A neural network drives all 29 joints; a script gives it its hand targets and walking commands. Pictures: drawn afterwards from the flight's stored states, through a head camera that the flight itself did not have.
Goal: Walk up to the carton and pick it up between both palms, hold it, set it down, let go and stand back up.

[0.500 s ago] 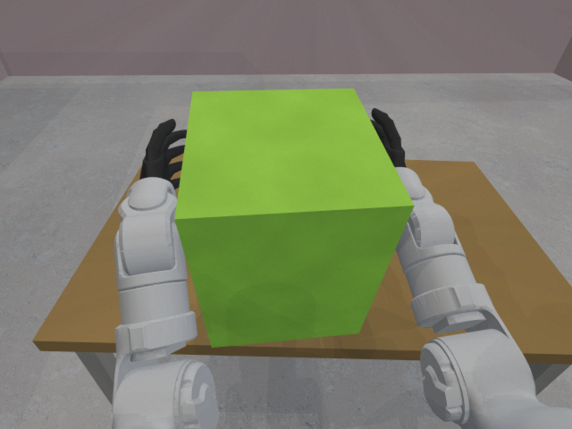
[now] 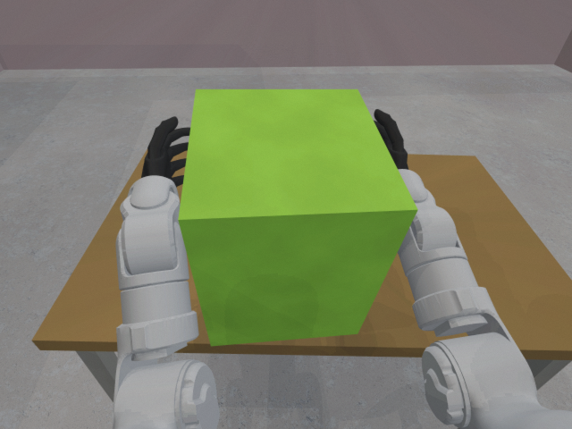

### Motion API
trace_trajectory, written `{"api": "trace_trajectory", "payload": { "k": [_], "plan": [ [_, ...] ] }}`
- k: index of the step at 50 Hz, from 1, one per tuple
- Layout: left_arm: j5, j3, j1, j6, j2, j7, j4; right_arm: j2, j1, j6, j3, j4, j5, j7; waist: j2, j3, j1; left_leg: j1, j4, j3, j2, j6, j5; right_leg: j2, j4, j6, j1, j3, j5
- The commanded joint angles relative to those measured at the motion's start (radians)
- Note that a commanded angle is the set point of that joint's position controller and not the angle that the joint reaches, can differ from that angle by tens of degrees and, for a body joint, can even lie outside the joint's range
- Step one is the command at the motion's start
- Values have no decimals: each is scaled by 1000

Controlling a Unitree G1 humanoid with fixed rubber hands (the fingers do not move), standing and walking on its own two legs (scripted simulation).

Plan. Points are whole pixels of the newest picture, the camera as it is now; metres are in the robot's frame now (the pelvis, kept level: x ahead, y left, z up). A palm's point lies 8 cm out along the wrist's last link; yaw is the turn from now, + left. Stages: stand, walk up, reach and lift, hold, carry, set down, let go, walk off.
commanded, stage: hold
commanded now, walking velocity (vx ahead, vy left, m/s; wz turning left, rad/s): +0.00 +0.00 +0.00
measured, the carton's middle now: (282, 220) +0.33 +0.00 +0.18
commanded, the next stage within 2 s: none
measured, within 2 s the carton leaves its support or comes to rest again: neither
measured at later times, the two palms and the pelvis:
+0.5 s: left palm (162, 181) +0.36 +0.15 +0.22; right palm (390, 174) +0.36 -0.14 +0.22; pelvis -0.01 +0.00 +0.00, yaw +0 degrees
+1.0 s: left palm (159, 181) +0.36 +0.15 +0.22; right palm (388, 170) +0.36 -0.14 +0.22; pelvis +0.00 +0.00 +0.00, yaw +0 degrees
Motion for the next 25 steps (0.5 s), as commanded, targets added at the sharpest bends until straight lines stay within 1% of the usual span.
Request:
{"api": "trace_trajectory", "payload": {
  "k": [1, 3, 6, 7, 10, 12, 14, 18, 19, 20, 21, 22, 23, 25],
  "plan": [
    [-138, -454, -581, -27, -444, -127, -61, 562, -654, -34, 400, -285, 89, 68, 58, -349, -5, -124, -43, 57, -55, -22, 304, 61, 24, 32, 286, -4, 169],
    [-143, -460, -585, -28, -443, -128, -72, 565, -649, -30, 403, -292, 89, 68, 58, -351, -6, -132, -46, 58, -56, -21, 294, 61, 24, 32, 287, -4, 170],
    [-147, -473, -588, -28, -441, -129, -82, 566, -632, -23, 398, -291, 84, 65, 67, -342, -16, -135, -50, 54, -58, -23, 283, 57, 24, 34, 290, -1, 171],
    [-145, -472, -583, -25, -442, -131, -73, 561, -628, -19, 392, -283, 81, 64, 72, -321, -20, -139, -53, 53, -58, -24, 277, 57, 22, 33, 283, -1, 163],
    [-129, -449, -585, -19, -431, -139, -47, 554, -627, -14, 370, -252, 65, 68, 71, -284, -16, -169, -74, 56, -54, -18, 215, 54, 14, 31, 272, -4, 106],
    [-126, -444, -592, -19, -436, -140, -37, 553, -638, -17, 362, -255, 61, 72, 72, -288, -17, -178, -82, 56, -50, -15, 190, 53, 14, 29, 272, -5, 84],
    [-139, -452, -616, -26, -441, -137, -49, 563, -653, -22, 361, -261, 59, 76, 74, -312, -16, -181, -83, 52, -49, -13, 187, 55, 16, 28, 273, -5, 82],
    [-144, -451, -617, -31, -450, -132, -37, 565, -672, -30, 364, -272, 58, 79, 65, -345, -11, -169, -72, 54, -49, -13, 204, 58, 22, 29, 279, -9, 89],
    [-139, -462, -642, -32, -438, -130, 5, 558, -668, -20, 323, -207, 26, 74, 71, -280, -35, -171, -82, 66, -51, -24, 147, 55, 16, 32, 228, -13, 53],
    [-137, -453, -647, -34, -450, -131, 3, 567, -679, -24, 326, -204, 22, 78, 65, -286, -21, -179, -92, 67, -50, -19, 128, 57, 16, 30, 229, -15, 30],
    [-133, -447, -650, -35, -443, -130, 12, 569, -678, -27, 323, -199, 18, 80, 64, -284, -23, -182, -94, 70, -49, -16, 126, 57, 17, 28, 230, -14, 29],
    [-134, -444, -645, -36, -450, -129, 10, 565, -678, -28, 323, -198, 17, 82, 64, -287, -16, -185, -97, 67, -48, -14, 117, 56, 15, 28, 231, -13, 21],
    [-136, -440, -651, -37, -451, -128, 4, 571, -687, -32, 329, -203, 20, 83, 64, -304, -9, -185, -96, 65, -48, -12, 123, 55, 17, 27, 239, -12, 28],
    [-143, -440, -653, -41, -452, -122, -3, 581, -709, -40, 349, -223, 33, 83, 65, -355, -1, -163, -74, 64, -51, -14, 179, 59, 26, 28, 258, -12, 77]
  ]
}}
